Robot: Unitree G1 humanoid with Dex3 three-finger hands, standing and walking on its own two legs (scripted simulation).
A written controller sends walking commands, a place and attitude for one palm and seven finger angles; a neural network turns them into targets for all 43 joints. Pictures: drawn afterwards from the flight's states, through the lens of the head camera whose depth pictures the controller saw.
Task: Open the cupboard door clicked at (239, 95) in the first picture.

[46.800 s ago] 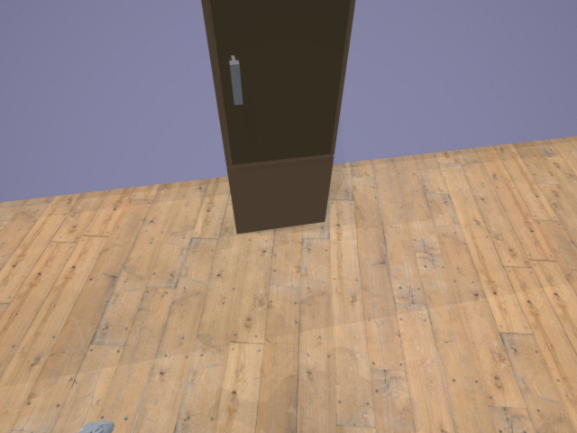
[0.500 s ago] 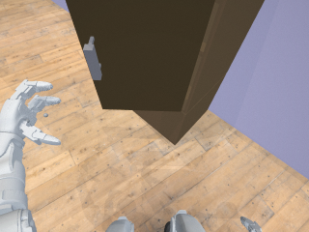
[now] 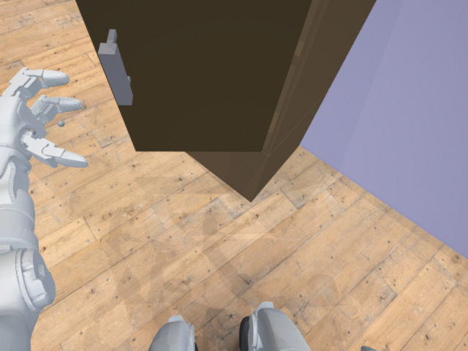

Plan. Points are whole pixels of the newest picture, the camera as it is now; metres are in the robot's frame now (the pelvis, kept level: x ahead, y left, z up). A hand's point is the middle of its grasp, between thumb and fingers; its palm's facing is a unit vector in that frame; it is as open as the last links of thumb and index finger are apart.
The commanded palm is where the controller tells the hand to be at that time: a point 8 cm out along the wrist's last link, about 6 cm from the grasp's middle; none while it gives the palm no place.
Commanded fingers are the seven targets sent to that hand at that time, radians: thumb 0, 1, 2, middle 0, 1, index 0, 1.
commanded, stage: move the hooked fingers beside the handle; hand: left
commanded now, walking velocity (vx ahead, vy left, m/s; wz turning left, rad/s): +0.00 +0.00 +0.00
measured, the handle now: (119, 68) +0.60 +0.19 +0.05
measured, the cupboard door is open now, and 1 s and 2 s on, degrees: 42 42 42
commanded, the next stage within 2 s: slide the fingers in behind the handle in 1.34 s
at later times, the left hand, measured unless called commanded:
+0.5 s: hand (77, 82) +0.55 +0.25 +0.07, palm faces -0.01 -1.00 -0.02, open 14.0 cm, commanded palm +0.54 +0.29 +0.06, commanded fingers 0.00 -0.50 0.30 -0.30 -1.20 -0.30 -1.20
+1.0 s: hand (78, 81) +0.56 +0.25 +0.06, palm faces -0.02 -1.00 -0.01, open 14.0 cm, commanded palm +0.54 +0.28 +0.06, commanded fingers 0.00 -0.50 0.30 -0.30 -1.20 -0.30 -1.20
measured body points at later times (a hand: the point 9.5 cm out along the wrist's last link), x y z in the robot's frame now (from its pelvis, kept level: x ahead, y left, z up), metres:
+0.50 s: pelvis +0.00 +0.00 -0.01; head +0.18 +0.03 +0.40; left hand +0.54 +0.30 +0.08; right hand -0.03 -0.27 -0.10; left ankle -0.01 +0.09 -0.67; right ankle +0.05 -0.12 -0.67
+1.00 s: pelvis +0.02 +0.01 +0.00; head +0.20 +0.04 +0.41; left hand +0.55 +0.31 +0.07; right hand -0.02 -0.25 -0.10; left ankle -0.01 +0.09 -0.67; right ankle +0.05 -0.12 -0.67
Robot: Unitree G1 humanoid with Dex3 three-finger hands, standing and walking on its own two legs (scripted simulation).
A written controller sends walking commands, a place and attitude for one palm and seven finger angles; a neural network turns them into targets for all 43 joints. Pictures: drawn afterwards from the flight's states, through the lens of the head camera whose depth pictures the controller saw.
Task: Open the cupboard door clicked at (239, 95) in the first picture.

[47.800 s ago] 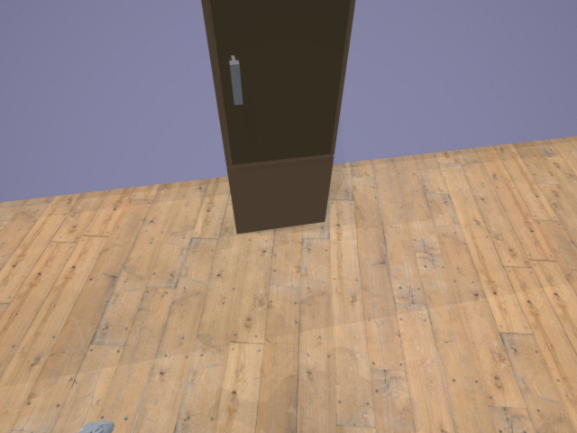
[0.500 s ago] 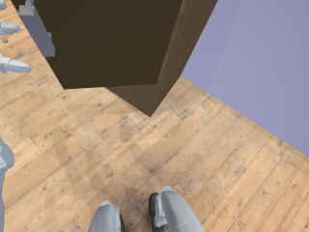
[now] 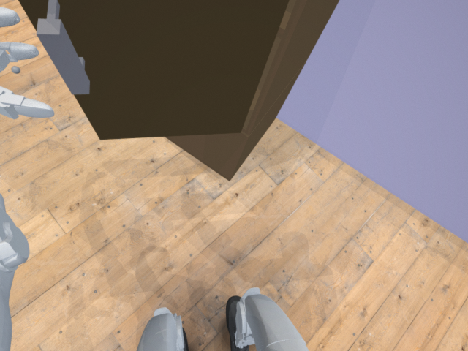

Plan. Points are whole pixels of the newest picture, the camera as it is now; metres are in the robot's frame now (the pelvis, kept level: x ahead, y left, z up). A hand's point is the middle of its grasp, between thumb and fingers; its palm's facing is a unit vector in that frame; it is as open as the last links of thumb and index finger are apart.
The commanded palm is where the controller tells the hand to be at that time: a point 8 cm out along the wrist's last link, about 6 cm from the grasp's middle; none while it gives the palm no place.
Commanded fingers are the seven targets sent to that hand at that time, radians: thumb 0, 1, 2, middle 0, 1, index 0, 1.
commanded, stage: move the hooked fingers beside the handle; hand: left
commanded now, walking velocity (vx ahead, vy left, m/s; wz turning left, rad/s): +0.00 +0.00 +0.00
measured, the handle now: (67, 49) +0.58 +0.20 +0.06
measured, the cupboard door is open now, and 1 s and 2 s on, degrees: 42 42 41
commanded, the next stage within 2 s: slide the fingers in behind the handle in 0.34 s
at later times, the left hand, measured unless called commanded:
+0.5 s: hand (20, 71) +0.53 +0.26 +0.06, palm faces +0.01 -1.00 -0.02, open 14.0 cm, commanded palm +0.52 +0.28 +0.06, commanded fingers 0.00 -0.50 0.30 -0.30 -1.20 -0.30 -1.20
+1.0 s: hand (32, 70) +0.54 +0.24 +0.06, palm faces +0.05 -1.00 -0.01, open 14.1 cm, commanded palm +0.52 +0.25 +0.06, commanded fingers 0.00 -0.50 0.30 -0.30 -1.20 -0.30 -1.20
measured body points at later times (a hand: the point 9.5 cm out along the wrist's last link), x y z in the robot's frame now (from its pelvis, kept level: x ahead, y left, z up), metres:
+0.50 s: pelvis -0.01 +0.00 -0.01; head +0.17 +0.04 +0.40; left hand +0.52 +0.31 +0.07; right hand -0.03 -0.27 -0.10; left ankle -0.03 +0.08 -0.66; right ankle +0.03 -0.13 -0.66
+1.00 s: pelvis -0.01 +0.00 -0.01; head +0.17 +0.04 +0.40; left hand +0.53 +0.30 +0.06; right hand -0.04 -0.26 -0.10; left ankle -0.03 +0.08 -0.66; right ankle +0.03 -0.13 -0.66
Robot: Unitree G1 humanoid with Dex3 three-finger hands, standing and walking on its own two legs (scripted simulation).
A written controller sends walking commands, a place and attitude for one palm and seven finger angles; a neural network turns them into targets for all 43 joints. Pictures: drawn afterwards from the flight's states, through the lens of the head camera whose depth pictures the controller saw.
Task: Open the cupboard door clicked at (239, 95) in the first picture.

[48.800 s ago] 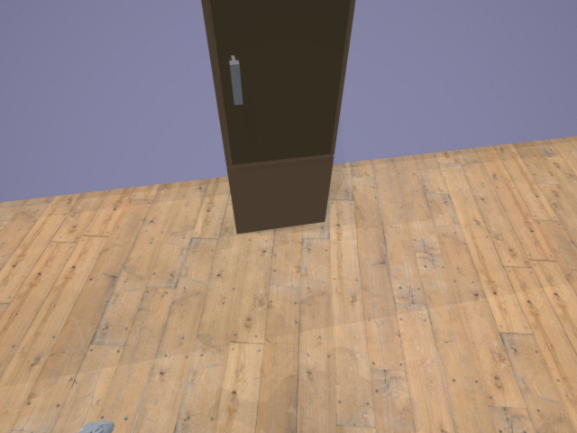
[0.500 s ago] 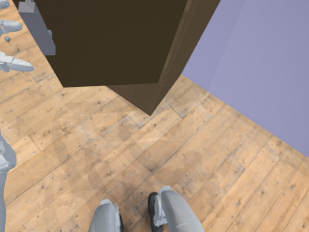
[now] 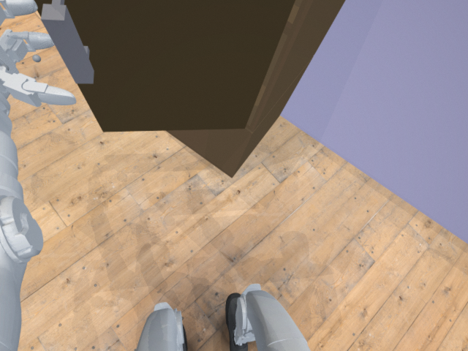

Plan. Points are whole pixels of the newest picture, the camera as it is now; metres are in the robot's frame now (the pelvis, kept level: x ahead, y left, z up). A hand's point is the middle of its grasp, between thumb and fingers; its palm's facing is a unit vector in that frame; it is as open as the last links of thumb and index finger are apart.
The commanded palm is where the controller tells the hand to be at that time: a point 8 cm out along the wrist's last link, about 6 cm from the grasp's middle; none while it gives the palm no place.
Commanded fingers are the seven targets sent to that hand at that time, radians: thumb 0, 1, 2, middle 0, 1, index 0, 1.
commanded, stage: slide the fingers in behind the handle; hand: left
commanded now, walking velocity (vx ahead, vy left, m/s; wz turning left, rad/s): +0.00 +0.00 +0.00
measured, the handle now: (72, 37) +0.59 +0.19 +0.07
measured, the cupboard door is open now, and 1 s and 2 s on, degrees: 42 41 40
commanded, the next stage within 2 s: close the thumb around the handle in 1.04 s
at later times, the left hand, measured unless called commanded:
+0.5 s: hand (51, 67) +0.53 +0.21 +0.07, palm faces +0.07 -1.00 -0.01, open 15.3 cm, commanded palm +0.52 +0.20 +0.07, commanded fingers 0.00 -0.50 0.30 -0.30 -1.20 -0.30 -1.20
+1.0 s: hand (87, 60) +0.54 +0.17 +0.07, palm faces +0.01 -1.00 -0.03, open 14.1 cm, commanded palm +0.53 +0.20 +0.07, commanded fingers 0.00 -0.50 0.30 -0.30 -1.20 -0.30 -1.20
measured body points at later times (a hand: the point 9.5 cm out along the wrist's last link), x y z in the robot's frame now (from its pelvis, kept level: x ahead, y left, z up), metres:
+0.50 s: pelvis +0.01 +0.00 +0.01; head +0.17 +0.04 +0.43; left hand +0.52 +0.27 +0.07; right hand +0.00 -0.26 -0.10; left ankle -0.03 +0.08 -0.66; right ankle +0.03 -0.12 -0.66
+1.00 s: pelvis +0.00 -0.01 +0.00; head +0.16 +0.01 +0.42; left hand +0.54 +0.22 +0.07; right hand -0.02 -0.27 -0.11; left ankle -0.03 +0.08 -0.66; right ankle +0.03 -0.13 -0.66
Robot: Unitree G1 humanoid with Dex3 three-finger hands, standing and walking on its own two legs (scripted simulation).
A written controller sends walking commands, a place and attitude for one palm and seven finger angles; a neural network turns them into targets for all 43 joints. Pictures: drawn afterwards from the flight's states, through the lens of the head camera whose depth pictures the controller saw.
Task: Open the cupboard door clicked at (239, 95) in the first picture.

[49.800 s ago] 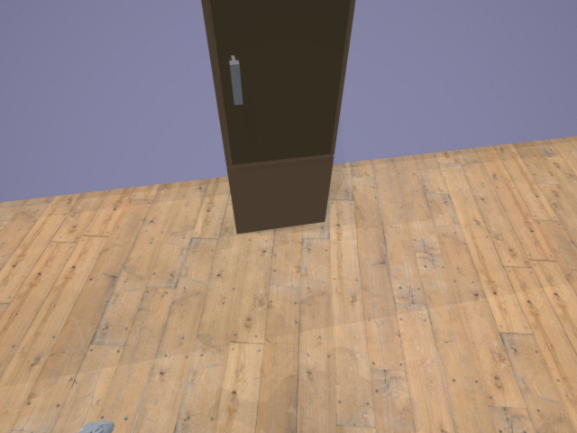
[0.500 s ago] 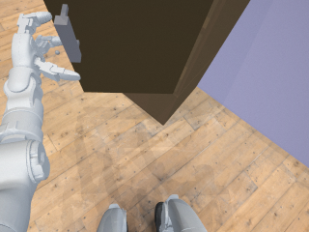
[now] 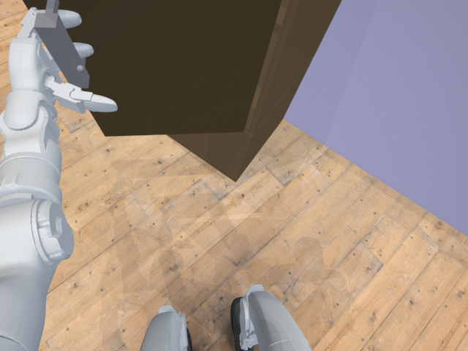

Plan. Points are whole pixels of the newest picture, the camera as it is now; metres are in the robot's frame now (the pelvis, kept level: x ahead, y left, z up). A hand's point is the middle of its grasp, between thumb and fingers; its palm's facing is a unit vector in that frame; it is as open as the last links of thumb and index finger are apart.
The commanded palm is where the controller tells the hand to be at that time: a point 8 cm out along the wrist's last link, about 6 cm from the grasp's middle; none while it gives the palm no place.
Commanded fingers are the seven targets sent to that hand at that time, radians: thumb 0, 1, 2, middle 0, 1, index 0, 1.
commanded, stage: slide the fingers in behind the handle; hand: left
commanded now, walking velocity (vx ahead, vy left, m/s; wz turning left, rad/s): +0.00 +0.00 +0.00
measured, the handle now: (67, 44) +0.60 +0.20 +0.07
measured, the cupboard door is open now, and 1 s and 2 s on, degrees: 41 40 82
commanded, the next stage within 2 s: close the thumb around the handle in 0.04 s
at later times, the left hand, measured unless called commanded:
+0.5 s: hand (75, 69) +0.55 +0.18 +0.07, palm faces -0.01 -1.00 -0.01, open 10.3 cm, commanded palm +0.53 +0.22 +0.07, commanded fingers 0.00 0.56 0.76 -0.38 -1.31 -0.38 -1.31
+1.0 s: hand (80, 67) +0.55 +0.18 +0.07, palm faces +0.00 -1.00 -0.01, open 6.0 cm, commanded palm +0.53 +0.21 +0.07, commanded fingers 0.00 0.90 0.90 -0.40 -1.35 -0.40 -1.35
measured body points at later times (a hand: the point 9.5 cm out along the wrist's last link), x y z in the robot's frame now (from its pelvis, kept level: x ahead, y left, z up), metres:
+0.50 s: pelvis +0.00 +0.01 +0.00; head +0.17 +0.03 +0.42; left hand +0.55 +0.24 +0.07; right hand -0.04 -0.25 -0.10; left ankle -0.02 +0.10 -0.66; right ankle +0.03 -0.11 -0.66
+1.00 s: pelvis +0.00 +0.01 +0.00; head +0.17 +0.03 +0.42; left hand +0.55 +0.23 +0.07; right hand -0.03 -0.24 -0.11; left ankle -0.02 +0.10 -0.66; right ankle +0.03 -0.11 -0.66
